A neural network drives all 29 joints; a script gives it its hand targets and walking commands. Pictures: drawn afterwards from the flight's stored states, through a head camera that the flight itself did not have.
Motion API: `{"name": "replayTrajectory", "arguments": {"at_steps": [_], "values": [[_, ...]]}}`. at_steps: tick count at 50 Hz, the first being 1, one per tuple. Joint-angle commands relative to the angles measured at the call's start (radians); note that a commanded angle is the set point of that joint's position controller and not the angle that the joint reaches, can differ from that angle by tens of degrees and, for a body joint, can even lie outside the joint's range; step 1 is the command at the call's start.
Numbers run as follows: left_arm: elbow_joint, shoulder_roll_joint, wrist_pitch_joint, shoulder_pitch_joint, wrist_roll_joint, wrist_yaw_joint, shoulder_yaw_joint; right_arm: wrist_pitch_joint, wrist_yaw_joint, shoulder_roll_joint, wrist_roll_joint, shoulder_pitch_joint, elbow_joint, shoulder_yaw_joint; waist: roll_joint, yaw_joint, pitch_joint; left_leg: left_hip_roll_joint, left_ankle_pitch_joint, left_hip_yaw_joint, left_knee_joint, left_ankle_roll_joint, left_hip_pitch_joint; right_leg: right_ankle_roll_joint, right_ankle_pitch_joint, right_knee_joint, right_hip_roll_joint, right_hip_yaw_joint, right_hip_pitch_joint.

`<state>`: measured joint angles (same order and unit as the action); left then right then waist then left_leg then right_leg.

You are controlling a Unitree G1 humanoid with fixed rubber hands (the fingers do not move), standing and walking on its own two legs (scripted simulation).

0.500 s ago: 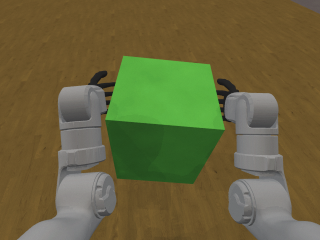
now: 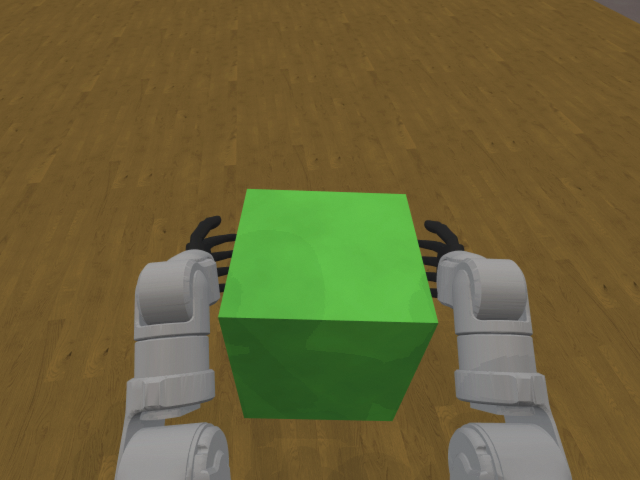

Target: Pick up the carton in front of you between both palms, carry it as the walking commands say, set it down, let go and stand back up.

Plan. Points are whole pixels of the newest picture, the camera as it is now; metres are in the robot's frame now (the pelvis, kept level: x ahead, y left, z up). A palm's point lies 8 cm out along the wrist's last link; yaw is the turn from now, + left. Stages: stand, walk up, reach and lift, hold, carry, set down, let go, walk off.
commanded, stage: carry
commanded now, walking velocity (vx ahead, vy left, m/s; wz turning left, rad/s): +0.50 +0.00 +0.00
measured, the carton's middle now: (322, 309) +0.34 +0.02 +0.03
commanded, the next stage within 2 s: none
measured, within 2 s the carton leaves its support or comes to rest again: neither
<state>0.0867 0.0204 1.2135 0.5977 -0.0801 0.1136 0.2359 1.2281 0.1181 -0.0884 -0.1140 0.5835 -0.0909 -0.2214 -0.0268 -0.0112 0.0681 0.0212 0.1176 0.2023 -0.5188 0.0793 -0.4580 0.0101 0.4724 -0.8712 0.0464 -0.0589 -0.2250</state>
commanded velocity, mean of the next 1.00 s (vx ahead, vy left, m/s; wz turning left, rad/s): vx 0.23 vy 0.00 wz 0.00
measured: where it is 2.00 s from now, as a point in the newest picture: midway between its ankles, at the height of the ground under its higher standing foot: (337, 401)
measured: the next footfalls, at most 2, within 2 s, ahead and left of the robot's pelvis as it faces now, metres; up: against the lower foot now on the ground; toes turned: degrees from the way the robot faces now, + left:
right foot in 0.36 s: +0.44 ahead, -0.13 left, +0.00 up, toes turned -9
left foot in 0.82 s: +0.63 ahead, +0.07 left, +0.00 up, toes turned +12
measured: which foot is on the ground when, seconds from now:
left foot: down 0.00-0.40, up 0.42-0.80, down 0.82-1.00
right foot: up 0.00-0.34, down 0.36-1.00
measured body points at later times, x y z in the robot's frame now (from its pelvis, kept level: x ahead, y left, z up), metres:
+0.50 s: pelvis +0.31 -0.05 +0.01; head +0.27 -0.06 +0.46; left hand +0.58 +0.11 +0.09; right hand +0.58 -0.19 +0.08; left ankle +0.20 +0.08 -0.65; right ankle +0.38 -0.12 -0.73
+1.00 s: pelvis +0.51 -0.02 +0.01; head +0.49 +0.00 +0.45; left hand +0.79 +0.14 +0.07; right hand +0.78 -0.17 +0.07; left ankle +0.59 +0.06 -0.72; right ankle +0.40 -0.13 -0.72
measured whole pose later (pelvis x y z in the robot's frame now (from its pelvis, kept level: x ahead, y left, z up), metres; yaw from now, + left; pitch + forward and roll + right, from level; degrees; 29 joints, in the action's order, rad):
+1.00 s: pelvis +0.51 -0.02 +0.01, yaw -1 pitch +3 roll +0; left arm -0.23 0.13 1.20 0.16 -0.14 0.08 0.12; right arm 1.21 0.07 -0.13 -0.13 0.14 0.22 -0.09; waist -0.04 0.00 0.13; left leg 0.04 0.14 0.23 -0.49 0.08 -0.41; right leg 0.02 0.42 -0.48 0.06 -0.14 -0.11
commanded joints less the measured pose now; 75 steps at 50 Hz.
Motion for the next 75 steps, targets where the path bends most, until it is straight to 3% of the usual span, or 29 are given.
{"name": "replayTrajectory", "arguments": {"at_steps": [1,2,6,9,11,14,18,19,20,21,22,24,25,30,34,37,39,41,43,44,45,46,49,50,53,58,63,69,75], "values": [[-0.091,1.193,0.022,0.532,0.427,-0.283,-0.689,-0.013,-0.246,-1.075,0.357,0.46,0.088,0.605,0.221,0.031,0.472,0.37,-0.215,-0.574,0.182,0.136,0.824,-0.001,-0.04,-0.357,0.019,0.072,-0.567],[-0.116,1.224,0.012,0.501,0.446,-0.291,-0.705,-0.026,-0.252,-1.081,0.358,0.439,0.174,0.62,0.12,0.024,0.439,0.336,-0.259,-0.455,0.204,0.092,0.728,0.017,-0.101,-0.28,0.077,0.075,-0.495],[-0.307,1.235,-0.036,0.342,0.433,-0.279,-0.759,-0.058,-0.245,-1.126,0.417,0.491,0.522,0.794,0.083,0.035,0.399,0.277,-0.231,-0.278,0.255,0.077,0.625,0.04,-0.138,-0.042,0.044,-0.002,-0.466],[-0.431,1.173,-0.038,0.167,0.374,-0.252,-0.816,-0.052,-0.254,-1.076,0.41,0.274,0.566,0.815,0.208,0.034,0.411,0.258,-0.196,-0.222,0.276,0.071,0.635,0.033,-0.228,0.161,0.038,-0.031,-0.402],[-0.453,1.086,-0.024,0.051,0.324,-0.242,-0.822,-0.042,-0.267,-0.999,0.398,0.131,0.531,0.826,0.149,0.036,0.363,0.237,-0.26,-0.196,0.28,0.058,0.598,0.025,-0.303,0.266,0.011,-0.073,-0.366],[-0.473,1.033,-0.003,-0.026,0.309,-0.249,-0.811,-0.011,-0.29,-0.958,0.414,0.04,0.505,0.805,0.203,0.041,0.308,0.21,-0.236,-0.107,0.279,0.033,0.549,0.009,-0.416,0.364,-0.003,-0.119,-0.281],[-0.396,0.962,0.047,-0.052,0.317,-0.288,-0.784,0.017,-0.286,-0.871,0.369,0.015,0.414,0.784,0.147,0.01,0.249,0.168,-0.327,-0.02,0.021,-0.034,0.371,-0.025,-0.312,0.443,-0.03,-0.196,0.071],[-0.368,0.949,0.048,-0.065,0.324,-0.288,-0.781,0.03,-0.29,-0.869,0.369,0.007,0.403,0.785,0.03,-0.012,0.311,0.125,-0.143,0.009,-0.181,-0.072,0.214,-0.061,-0.203,0.467,0.098,-0.016,0.242],[-0.315,0.942,0.049,-0.086,0.32,-0.292,-0.749,0.035,-0.293,-0.864,0.396,0.074,0.431,0.792,-0.254,-0.016,0.327,0.022,0.197,-0.02,-0.443,-0.112,-0.036,-0.125,-0.122,0.567,0.324,0.391,0.421],[-0.274,0.99,0.042,-0.043,0.355,-0.302,-0.769,0.038,-0.293,-0.848,0.384,0.114,0.446,0.796,-0.297,-0.024,0.284,-0.015,0.384,-0.065,-0.618,-0.095,-0.296,-0.226,-0.116,0.663,0.405,0.573,0.488],[-0.317,1.009,0.031,-0.024,0.356,-0.309,-0.787,0.033,-0.287,-0.886,0.386,0.139,0.44,0.803,-0.171,-0.008,0.26,0.05,0.381,-0.164,-0.685,-0.067,-0.287,-0.23,-0.159,0.671,0.398,0.548,0.371],[-0.367,1.046,0.021,0.044,0.371,-0.302,-0.801,0.027,-0.291,-0.959,0.388,0.121,0.402,0.803,-0.025,0.001,0.219,0.145,0.221,-0.215,-0.64,-0.044,-0.2,-0.165,-0.117,0.715,0.338,0.31,0.162],[-0.362,1.057,0.018,0.075,0.381,-0.297,-0.795,0.016,-0.29,-0.975,0.395,0.129,0.405,0.806,-0.038,0.005,0.21,0.151,0.174,-0.198,-0.568,-0.061,-0.156,-0.124,-0.119,0.741,0.31,0.242,0.111],[-0.467,1.04,0.002,0.066,0.417,-0.306,-0.838,-0.027,-0.255,-0.963,0.347,0.04,0.461,0.812,-0.117,0.006,0.266,0.096,0.107,-0.113,-0.335,-0.084,-0.102,-0.119,-0.595,0.651,0.231,-0.048,0.154],[-0.441,1.002,0.02,-0.031,0.41,-0.303,-0.797,-0.004,-0.235,-0.91,0.361,0.033,0.511,0.818,-0.146,0.001,0.284,0.041,0.038,-0.064,-0.19,-0.08,-0.118,-0.101,-0.913,0.567,0.221,-0.104,0.26],[-0.424,0.993,0.029,-0.067,0.371,-0.298,-0.801,0.008,-0.255,-0.901,0.374,0.026,0.52,0.818,-0.122,-0.007,0.24,0.017,-0.015,-0.048,-0.057,-0.076,-0.054,-0.097,-0.924,0.533,0.198,-0.116,0.26],[-0.377,1.002,0.038,-0.075,0.369,-0.303,-0.799,0.021,-0.262,-0.898,0.373,0.026,0.477,0.81,-0.101,0.0,0.234,0.005,-0.136,0.002,0.081,-0.079,0.071,-0.065,-0.872,0.447,0.176,-0.146,0.237],[-0.36,0.969,0.038,-0.059,0.353,-0.305,-0.786,0.025,-0.278,-0.896,0.369,-0.009,0.395,0.797,-0.03,0.012,0.244,0.083,-0.415,-0.045,0.15,-0.077,0.316,0.001,-0.712,0.331,0.135,-0.152,0.076],[-0.292,1.03,0.035,-0.043,0.344,-0.318,-0.81,0.009,-0.287,-0.908,0.369,0.035,0.408,0.782,0.167,0.019,0.351,0.283,-0.909,-0.246,0.053,0.007,0.559,0.062,-0.154,0.24,0.057,-0.1,-0.101],[-0.387,1.022,0.024,0.007,0.367,-0.31,-0.838,0.005,-0.296,-0.931,0.372,-0.005,0.374,0.794,0.153,0.008,0.358,0.332,-0.889,-0.292,0.035,0.077,0.596,0.057,-0.04,0.261,0.035,-0.054,-0.153],[-0.349,1.025,0.025,0.018,0.363,-0.316,-0.833,-0.006,-0.303,-0.968,0.373,0.011,0.342,0.782,0.163,0.016,0.343,0.33,-0.8,-0.32,0.062,0.079,0.583,0.035,0.015,0.319,0.041,-0.06,-0.129],[-0.351,1.078,0.015,0.022,0.389,-0.314,-0.855,-0.018,-0.3,-0.966,0.375,0.008,0.353,0.77,0.21,-0.002,0.347,0.286,-0.699,-0.27,0.1,0.057,0.515,0.035,-0.028,0.394,0.033,-0.043,-0.084],[-0.406,1.103,-0.012,0.058,0.398,-0.305,-0.858,-0.054,-0.298,-1.046,0.396,0.076,0.417,0.809,0.094,0.007,0.384,0.223,-0.468,-0.204,0.092,0.001,0.402,0.031,-0.199,0.474,0.061,-0.046,0.056],[-0.398,1.092,-0.016,0.047,0.393,-0.302,-0.856,-0.048,-0.298,-1.036,0.392,0.042,0.409,0.799,0.04,0.007,0.38,0.19,-0.509,-0.15,0.035,-0.004,0.415,0.032,-0.301,0.457,0.081,-0.034,0.056],[-0.453,1.087,-0.03,0.004,0.395,-0.286,-0.884,-0.056,-0.287,-1.008,0.409,0.024,0.464,0.811,0.11,0.006,0.438,0.165,-0.545,-0.134,-0.003,0.005,0.46,0.022,-0.32,0.419,0.069,-0.04,0.056],[-0.439,1.015,-0.007,-0.069,0.361,-0.281,-0.852,-0.035,-0.281,-0.945,0.384,-0.045,0.462,0.801,0.02,0.011,0.394,0.168,-0.636,-0.103,-0.055,-0.009,0.405,0.034,-0.586,0.375,0.103,-0.032,0.072],[-0.411,1.03,-0.01,-0.071,0.36,-0.292,-0.834,-0.029,-0.285,-0.962,0.395,-0.004,0.45,0.818,-0.004,0.011,0.329,0.156,-0.405,-0.094,-0.048,-0.004,0.326,0.02,-0.514,0.402,0.101,-0.024,0.037],[-0.328,1.014,-0.049,-0.015,0.328,-0.304,-0.821,-0.069,-0.297,-0.93,0.352,0.024,0.376,0.809,0.024,0.012,0.197,0.154,-0.127,-0.127,0.04,-0.04,0.287,0.007,-0.21,0.452,0.085,-0.021,-0.044],[-0.289,0.994,-0.128,-0.005,0.264,-0.299,-0.785,-0.153,-0.302,-0.898,0.284,0.021,0.306,0.748,0.032,0.011,0.174,0.155,-0.092,-0.124,0.068,-0.044,0.268,-0.015,-0.225,0.451,0.092,0.0,-0.075]]}}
